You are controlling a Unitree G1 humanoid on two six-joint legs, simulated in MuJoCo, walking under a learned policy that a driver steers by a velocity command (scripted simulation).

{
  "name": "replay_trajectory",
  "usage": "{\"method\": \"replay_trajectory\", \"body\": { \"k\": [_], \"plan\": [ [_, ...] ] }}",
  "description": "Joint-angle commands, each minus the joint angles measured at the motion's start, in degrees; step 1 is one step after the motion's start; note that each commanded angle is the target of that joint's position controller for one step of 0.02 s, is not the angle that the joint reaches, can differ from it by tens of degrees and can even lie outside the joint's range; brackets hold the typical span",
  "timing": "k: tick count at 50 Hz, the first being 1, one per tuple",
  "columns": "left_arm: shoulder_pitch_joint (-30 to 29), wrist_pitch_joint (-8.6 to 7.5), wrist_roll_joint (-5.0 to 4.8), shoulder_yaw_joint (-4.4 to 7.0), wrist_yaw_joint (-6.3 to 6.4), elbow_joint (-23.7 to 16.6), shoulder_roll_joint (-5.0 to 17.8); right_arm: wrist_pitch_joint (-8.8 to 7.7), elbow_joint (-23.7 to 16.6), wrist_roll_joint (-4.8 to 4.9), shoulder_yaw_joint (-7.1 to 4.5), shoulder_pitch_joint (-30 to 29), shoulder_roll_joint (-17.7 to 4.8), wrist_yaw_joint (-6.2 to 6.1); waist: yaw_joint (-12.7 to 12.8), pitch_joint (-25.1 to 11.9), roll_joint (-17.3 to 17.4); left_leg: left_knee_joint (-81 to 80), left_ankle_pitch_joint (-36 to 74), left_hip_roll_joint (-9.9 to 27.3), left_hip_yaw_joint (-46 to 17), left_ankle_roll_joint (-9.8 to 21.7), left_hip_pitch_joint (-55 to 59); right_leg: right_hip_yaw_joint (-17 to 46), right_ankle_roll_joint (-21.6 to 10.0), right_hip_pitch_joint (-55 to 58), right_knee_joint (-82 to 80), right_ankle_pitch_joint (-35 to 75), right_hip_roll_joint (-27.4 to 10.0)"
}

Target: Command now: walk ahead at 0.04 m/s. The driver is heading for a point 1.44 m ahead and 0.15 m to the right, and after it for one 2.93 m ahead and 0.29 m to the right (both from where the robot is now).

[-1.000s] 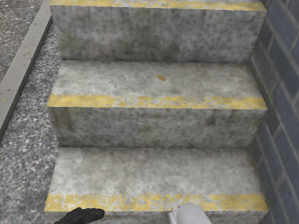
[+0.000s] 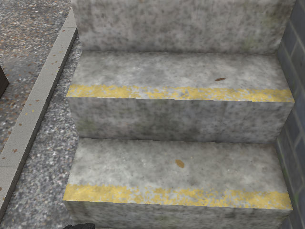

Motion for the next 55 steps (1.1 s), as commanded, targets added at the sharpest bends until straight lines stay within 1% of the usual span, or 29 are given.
{"method": "replay_trajectory", "body": {
  "k": [1, 8, 17, 18, 19, 20, 22, 23, 24, 26, 27, 28, 29, 30, 31, 32, 33, 34, 37, 39, 40, 42, 43, 44, 46, 47, 49, 52, 55],
  "plan": [
    [8.94, 2.03, -1.07, 1.98, 0.53, 4.04, 2.75, -3.33, -1.09, 0.21, -1.05, 2.23, -5.41, -0.46, 1.87, 0.17, -2.86, -16.15, 43.24, 16.99, -16.31, 5.27, 7.33, 0.35, 0.17, -2.93, 6.34, -2.23, 0.90],
    [1.07, 2.42, 0.69, 1.91, 0.12, 2.90, 1.78, -4.08, 2.84, 0.69, -1.97, 10.81, -8.15, -1.24, -3.00, 1.91, 5.22, -17.95, 39.37, 19.92, -15.82, 6.22, 21.87, -2.51, -0.60, -19.01, 15.92, -9.70, -0.24],
    [-0.77, 4.34, 0.05, 0.91, -0.18, 0.35, 2.28, -3.98, 2.76, 0.18, -1.33, 10.68, -9.70, -2.49, -2.14, 2.21, 9.37, -21.21, 38.72, 20.55, -14.67, 7.59, 22.98, -7.91, 0.62, -14.70, 2.26, -6.31, -7.84],
    [7.53, 3.98, -0.80, -0.40, -8.44, -0.33, 5.19, -4.25, 0.32, -2.47, 1.52, 16.67, -5.84, -0.08, -3.90, 1.83, 5.36, -20.53, 56.04, 28.00, -24.96, 12.32, 23.22, 1.59, 1.84, -18.07, 20.21, -7.17, -4.19],
    [7.32, 2.75, -1.84, 0.66, -10.45, -2.12, 6.24, -3.70, -0.31, -2.76, -0.26, 11.69, -9.78, 1.71, -1.73, 4.13, 6.79, -19.61, 60.39, 31.91, -22.59, 12.69, 30.40, 6.56, 0.77, -26.16, 22.90, -12.45, -4.05],
    [6.08, 1.86, -0.58, 1.03, -10.21, -4.02, 7.39, -3.37, -1.27, -1.62, -0.62, 11.01, -10.73, 1.91, -1.95, 1.82, 3.90, -17.58, 61.39, 31.46, -20.63, 11.78, 31.47, 8.20, 0.50, -25.29, 22.23, -11.94, -3.75],
    [2.38, -0.04, 2.15, 0.00, -10.73, -9.76, 6.27, -3.81, -1.98, 0.42, 0.01, 6.83, -10.84, 0.77, 2.10, -2.55, 3.45, -12.36, 61.06, 23.17, -11.35, 3.77, 28.83, 0.59, 0.45, -16.35, 7.32, -16.03, -6.54],
    [5.84, 0.57, 2.87, -1.01, -11.84, -9.66, 4.73, -3.43, -6.88, 1.42, -0.30, -5.34, -13.67, 1.08, 9.40, -2.74, 1.26, -14.99, 59.97, 14.42, -3.04, -0.22, 8.88, -6.82, 1.54, 5.30, -14.84, -7.96, -9.26],
    [-2.40, 2.64, 1.68, -0.79, -10.44, -16.13, 5.12, -2.02, -7.33, 2.59, -2.06, -3.82, -18.54, 1.81, 9.43, -1.77, 6.30, -19.70, 47.00, 15.84, -9.75, 3.28, -2.70, -10.01, 4.59, 11.57, -30.23, -28.09, -5.84],
    [5.96, 5.26, 0.22, -0.26, -8.92, -14.31, 7.01, 0.55, -6.90, -0.52, -4.40, -0.22, -22.64, 4.28, 10.41, -4.67, 10.82, -16.50, 53.37, 16.35, -10.56, 3.66, 0.97, -11.04, 2.79, 18.29, -38.77, -15.32, -1.35],
    [9.82, 4.55, -1.14, 1.75, -8.19, -11.71, 13.86, 1.05, -8.54, -4.53, -3.98, 3.25, -21.69, 5.58, 8.19, -12.33, 3.05, -7.04, 74.71, 14.78, -10.24, 0.93, 6.13, -7.19, -0.14, 23.43, -41.96, -3.87, -0.43],
    [15.79, 3.89, -0.30, 3.14, -7.66, -8.75, 16.97, 0.79, -7.99, -6.21, -3.66, 3.51, -21.81, 5.85, 9.71, -17.67, -2.46, -0.78, 67.94, 12.71, -10.64, -1.13, -3.00, 1.19, -2.88, 33.60, -43.28, 12.79, -4.42],
    [20.40, 3.59, 0.95, 3.89, -7.89, -6.60, 14.01, 0.79, -8.19, -3.55, -4.31, -6.75, -23.60, 5.16, 17.73, -11.92, -0.52, -3.19, 54.13, 14.19, -12.38, 0.11, -9.19, -0.78, -1.66, 31.65, -49.60, 8.86, -2.43],
    [24.97, 1.68, 1.59, 5.27, -8.26, -3.11, 19.25, 0.77, -8.83, -6.15, -2.80, -1.10, -14.81, 6.60, 12.82, -9.43, -17.74, 16.66, 5.52, 5.52, -10.08, -3.83, -23.13, 22.75, -11.58, 37.28, -57.24, 30.46, -14.15],
    [30.59, 0.96, 4.73, 4.79, -9.40, -1.90, 18.03, 1.27, -5.99, -1.23, -3.02, 1.32, -16.13, 6.13, 15.89, -10.32, -12.62, 39.23, -1.61, 4.49, -17.36, -5.52, -15.50, 29.03, -15.00, 27.70, -56.41, 43.62, -18.11],
    [23.87, 0.05, 3.79, 3.67, -10.64, -0.58, 17.23, 1.40, -7.18, 1.95, -2.62, 0.28, -12.60, 5.07, 10.74, -8.17, -14.43, 48.94, -2.46, 3.98, -22.26, -5.80, -20.15, 24.78, -12.76, 22.51, -52.41, 34.69, -17.49],
    [13.36, -1.27, 1.46, 1.87, -10.32, -2.76, 13.72, 1.15, -10.00, 2.24, -2.51, 0.65, -13.20, 3.79, 4.31, -7.20, -12.22, 50.92, -3.65, 6.18, -19.43, -7.04, -20.62, 16.46, -7.26, 14.33, -47.11, 20.15, -13.74],
    [2.61, -2.77, -0.33, -0.57, -9.08, -5.90, 8.51, 0.62, -10.06, 0.16, -2.13, 4.55, -12.72, 2.24, -1.17, -7.19, -9.58, 46.78, -3.23, 6.88, -16.03, -8.11, -17.23, 7.94, -4.18, 9.46, -41.08, 12.16, -10.87],
    [-6.27, -6.33, 0.92, -0.92, -4.90, -10.52, 9.70, 0.99, -10.22, 0.76, -0.37, 11.26, -11.36, -0.63, -5.76, -9.35, -5.07, 24.46, 1.63, 5.15, -11.21, -11.40, -7.89, -0.52, 2.86, 6.39, -37.15, 11.73, -9.24],
    [-7.46, -6.46, 2.82, -1.34, -3.35, -13.00, 12.88, 2.61, -8.01, 0.34, 0.50, 22.90, -10.77, -0.77, -7.88, -8.90, -6.45, 17.00, 13.46, 4.42, -11.01, -8.94, 4.22, 0.42, 3.10, -2.16, -30.83, 15.94, -9.72],
    [-11.13, -6.35, 2.58, -2.07, -3.25, -14.68, 12.61, 2.98, -5.15, 0.08, 0.70, 31.70, -9.14, -0.16, -12.58, -6.56, 1.05, 0.31, 26.92, 6.99, -12.19, -4.70, 9.95, -2.45, 5.58, -5.65, -16.35, 5.12, -6.97],
    [-6.08, -3.59, 1.03, -2.69, -4.75, -17.48, 7.99, 2.32, -6.77, 2.39, 1.40, 23.71, -7.14, 1.82, -4.14, 6.13, 11.49, -15.49, 50.52, 5.05, -8.50, 7.38, 14.14, -13.50, 5.22, -19.24, 10.78, -40.68, 4.85],
    [-6.20, -4.02, 2.09, -2.98, -7.27, -21.44, 8.89, 1.29, -11.09, 3.27, 1.66, 20.07, -16.08, 4.67, 1.09, 0.24, 11.67, -6.70, 96.07, 14.38, -24.33, 15.91, 11.02, -8.46, 4.86, -18.15, 21.13, -41.23, 4.78],
    [10.31, -4.75, 3.99, -2.47, -8.11, -19.52, 9.88, 2.27, -14.52, 4.39, -2.46, 11.47, -28.03, 5.59, 9.88, -10.82, 15.95, -8.85, 105.62, 28.87, -40.27, 26.39, 14.03, -1.06, 6.19, -18.84, 29.54, -39.63, 0.84],
    [10.03, -4.37, 1.66, -2.12, -8.16, -18.73, 10.43, 2.32, -15.81, 4.76, -1.22, 4.37, -22.32, 8.22, 11.97, -6.47, 6.58, -6.81, 79.86, 29.16, -39.76, 19.62, 16.27, 2.38, 6.98, -32.12, 38.22, -35.37, -2.05],
    [9.56, -3.94, 2.54, -1.68, -8.37, -16.06, 12.68, 1.52, -15.83, 4.13, -0.97, 7.78, -21.00, 7.90, 7.75, -9.51, 4.68, -8.14, 70.61, 29.10, -41.43, 17.58, 20.64, 2.44, 6.36, -34.18, 37.78, -32.67, -4.19],
    [1.03, -2.25, 3.03, -1.83, -8.99, -18.21, 12.14, 0.31, -13.48, 2.18, -0.56, 10.49, -17.81, 5.67, 5.75, -2.13, 2.48, -16.46, 43.38, 23.79, -38.22, 11.98, 11.73, -0.80, 2.27, -29.66, 31.83, -25.50, -6.92],
    [-9.94, 0.60, 4.29, -2.24, -8.54, -22.02, 10.71, -0.26, -12.53, 1.46, -1.43, 8.66, -20.55, 4.01, 4.50, 1.38, 3.32, -29.59, -1.46, 15.70, -31.56, 9.34, -5.73, -10.80, 0.62, -12.35, -5.58, -39.13, -6.12],
    [-4.21, 2.11, 3.56, -2.53, -8.89, -17.68, 8.98, 1.50, -11.60, 0.75, -2.42, 2.22, -24.52, 3.59, 8.48, -3.04, 7.97, -33.48, 12.25, 18.31, -29.07, 12.62, -7.04, -10.58, 0.77, 5.25, -28.70, -31.32, -1.14]
  ]
}}
Keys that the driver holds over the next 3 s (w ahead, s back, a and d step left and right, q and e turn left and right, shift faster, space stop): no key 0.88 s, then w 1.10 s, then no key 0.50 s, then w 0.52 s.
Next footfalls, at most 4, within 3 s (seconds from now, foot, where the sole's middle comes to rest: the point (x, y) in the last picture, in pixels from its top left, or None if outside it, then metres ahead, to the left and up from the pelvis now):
0.50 right None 0.13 -0.25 -0.54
0.84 left None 0.07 -0.01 -0.75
1.12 right None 0.16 -0.24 -0.55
1.56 left None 0.09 0.08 -0.75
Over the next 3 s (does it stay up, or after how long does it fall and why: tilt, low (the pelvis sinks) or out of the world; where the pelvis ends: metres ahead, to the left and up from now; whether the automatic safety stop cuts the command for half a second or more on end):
stays up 0.34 -0.01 0.23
